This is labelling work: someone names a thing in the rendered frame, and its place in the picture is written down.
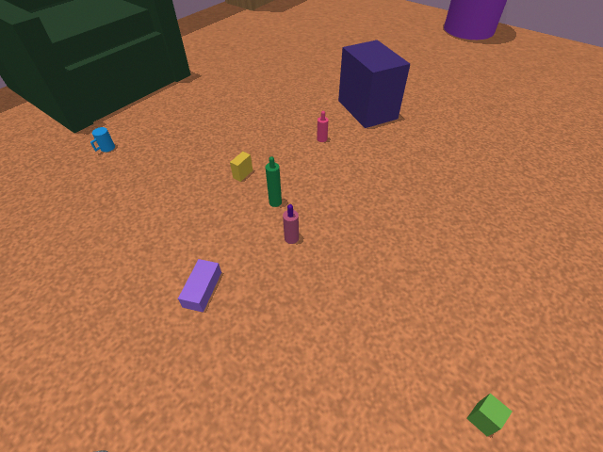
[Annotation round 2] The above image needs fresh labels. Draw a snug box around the armchair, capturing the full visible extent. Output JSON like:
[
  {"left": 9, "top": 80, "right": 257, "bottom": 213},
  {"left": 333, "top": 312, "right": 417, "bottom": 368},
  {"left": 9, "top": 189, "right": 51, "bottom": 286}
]
[{"left": 0, "top": 0, "right": 191, "bottom": 133}]

